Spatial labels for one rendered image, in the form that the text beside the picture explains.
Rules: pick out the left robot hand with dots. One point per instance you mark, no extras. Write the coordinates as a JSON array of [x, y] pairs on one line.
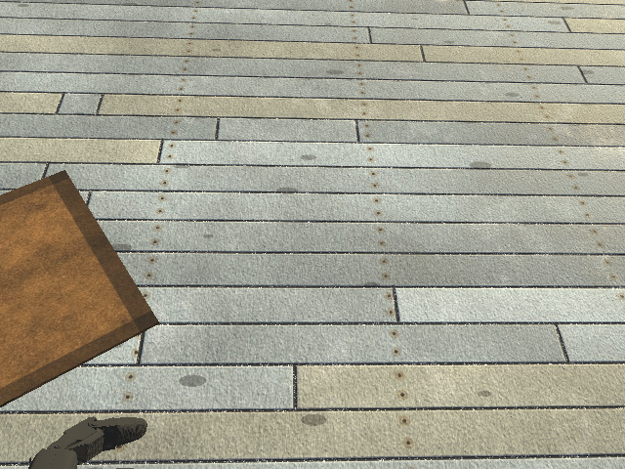
[[85, 440]]

